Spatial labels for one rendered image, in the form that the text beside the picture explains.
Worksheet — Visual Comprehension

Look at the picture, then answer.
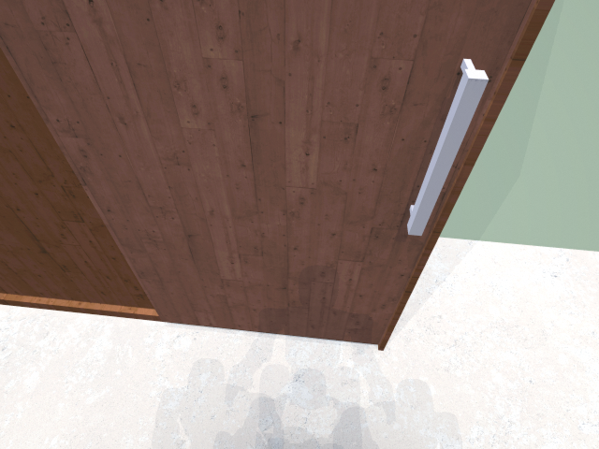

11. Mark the handle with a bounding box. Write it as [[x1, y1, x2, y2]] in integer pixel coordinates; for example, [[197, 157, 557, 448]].
[[407, 59, 489, 236]]

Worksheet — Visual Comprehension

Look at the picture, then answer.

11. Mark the wardrobe door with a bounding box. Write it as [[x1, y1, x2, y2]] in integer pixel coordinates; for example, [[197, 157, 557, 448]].
[[0, 0, 536, 344], [0, 48, 154, 309]]

